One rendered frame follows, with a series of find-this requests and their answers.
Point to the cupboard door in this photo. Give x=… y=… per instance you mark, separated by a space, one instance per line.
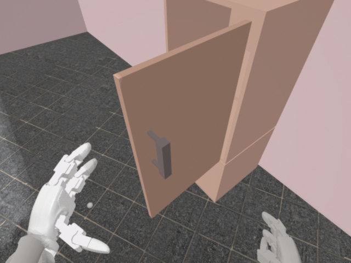
x=186 y=96

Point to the right robot hand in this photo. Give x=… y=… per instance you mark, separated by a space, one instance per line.
x=283 y=247

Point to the left robot hand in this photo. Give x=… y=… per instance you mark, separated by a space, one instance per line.
x=57 y=196

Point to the handle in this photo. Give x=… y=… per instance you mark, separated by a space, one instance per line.
x=163 y=149

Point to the left robot forearm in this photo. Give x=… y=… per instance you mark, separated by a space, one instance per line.
x=34 y=249

